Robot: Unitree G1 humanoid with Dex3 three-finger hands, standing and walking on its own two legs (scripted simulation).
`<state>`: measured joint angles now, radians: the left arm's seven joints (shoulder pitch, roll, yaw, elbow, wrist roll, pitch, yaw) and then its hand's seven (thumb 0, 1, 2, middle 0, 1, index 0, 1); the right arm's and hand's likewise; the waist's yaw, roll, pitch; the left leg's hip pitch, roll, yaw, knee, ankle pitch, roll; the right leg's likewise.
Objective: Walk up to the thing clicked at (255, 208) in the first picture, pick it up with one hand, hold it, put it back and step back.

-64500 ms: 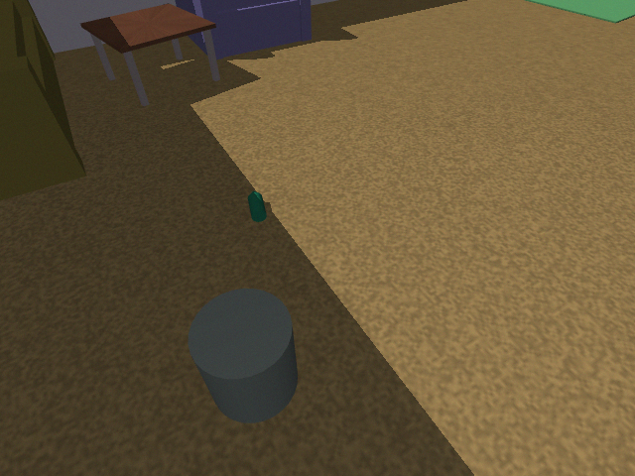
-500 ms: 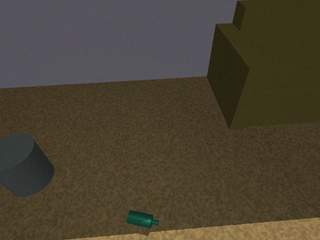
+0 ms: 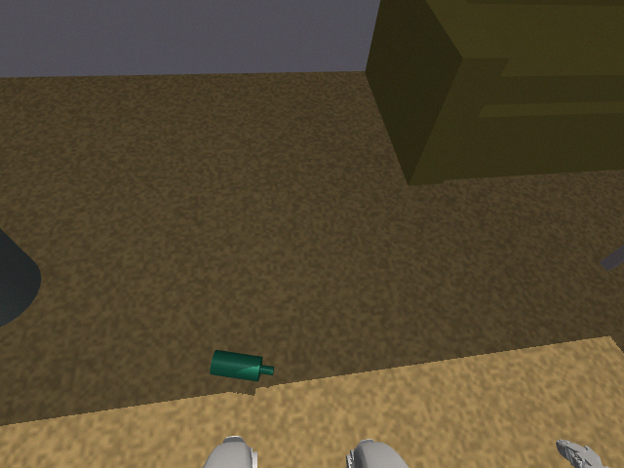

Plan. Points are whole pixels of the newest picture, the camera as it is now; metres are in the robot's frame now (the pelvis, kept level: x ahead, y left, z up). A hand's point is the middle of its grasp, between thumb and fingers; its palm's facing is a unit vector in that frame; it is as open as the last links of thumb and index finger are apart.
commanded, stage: walk up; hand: left
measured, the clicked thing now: (243, 366) +0.44 +0.18 -0.71
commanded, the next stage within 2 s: none
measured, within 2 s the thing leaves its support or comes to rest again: neither
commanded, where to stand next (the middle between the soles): +0.06 -0.04 m, yaw +0 degrees
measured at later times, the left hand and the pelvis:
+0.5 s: hand out of the picture -0.02 +0.25 -0.09, palm faces +0.08 -0.88 -0.47, open 7.4 cm; pelvis -0.05 -0.04 +0.02, yaw +3 degrees
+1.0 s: hand out of the picture +0.06 +0.25 -0.15, palm faces +0.01 -0.94 -0.34, open 7.4 cm; pelvis -0.01 -0.02 +0.01, yaw +2 degrees
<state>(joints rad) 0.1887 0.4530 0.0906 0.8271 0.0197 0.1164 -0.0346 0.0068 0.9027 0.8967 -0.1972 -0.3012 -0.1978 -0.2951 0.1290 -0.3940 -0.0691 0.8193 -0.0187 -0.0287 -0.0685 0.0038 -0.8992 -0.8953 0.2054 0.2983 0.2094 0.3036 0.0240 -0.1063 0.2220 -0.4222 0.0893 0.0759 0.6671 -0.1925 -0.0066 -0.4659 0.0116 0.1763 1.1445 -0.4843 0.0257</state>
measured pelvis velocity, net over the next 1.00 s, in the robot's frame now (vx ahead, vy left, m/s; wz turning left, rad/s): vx -0.01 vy -0.02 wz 0.04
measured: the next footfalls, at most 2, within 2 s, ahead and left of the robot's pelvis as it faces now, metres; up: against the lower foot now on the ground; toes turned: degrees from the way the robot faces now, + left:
right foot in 0.10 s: +0.01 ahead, -0.18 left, +0.00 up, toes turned +1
left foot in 0.60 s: +0.04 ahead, +0.12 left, +0.00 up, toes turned +5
